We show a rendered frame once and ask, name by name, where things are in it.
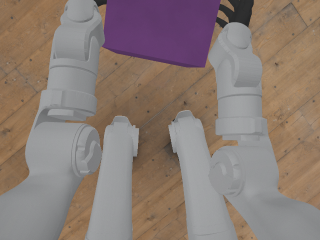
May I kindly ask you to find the left robot upper arm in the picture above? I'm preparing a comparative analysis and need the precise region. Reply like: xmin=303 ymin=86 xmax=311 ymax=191
xmin=0 ymin=122 xmax=102 ymax=240

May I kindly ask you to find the robot left forearm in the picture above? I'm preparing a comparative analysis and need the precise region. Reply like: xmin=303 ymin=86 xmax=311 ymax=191
xmin=25 ymin=0 xmax=105 ymax=165

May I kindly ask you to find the carton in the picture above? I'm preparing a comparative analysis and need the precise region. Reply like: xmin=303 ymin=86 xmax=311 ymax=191
xmin=102 ymin=0 xmax=221 ymax=68

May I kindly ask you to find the right robot upper arm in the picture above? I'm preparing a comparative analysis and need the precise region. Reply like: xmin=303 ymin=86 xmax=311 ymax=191
xmin=208 ymin=146 xmax=320 ymax=240

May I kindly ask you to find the right robot thigh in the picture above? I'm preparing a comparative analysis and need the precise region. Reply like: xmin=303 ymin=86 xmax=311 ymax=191
xmin=168 ymin=116 xmax=238 ymax=240

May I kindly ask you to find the robot right hand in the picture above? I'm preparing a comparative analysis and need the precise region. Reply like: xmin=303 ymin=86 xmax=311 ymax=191
xmin=216 ymin=0 xmax=254 ymax=28

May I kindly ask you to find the robot right forearm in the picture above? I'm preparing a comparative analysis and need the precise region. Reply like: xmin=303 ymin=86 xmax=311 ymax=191
xmin=208 ymin=22 xmax=277 ymax=162

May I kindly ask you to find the left robot shin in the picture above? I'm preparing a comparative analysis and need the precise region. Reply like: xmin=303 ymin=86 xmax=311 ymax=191
xmin=103 ymin=116 xmax=132 ymax=146

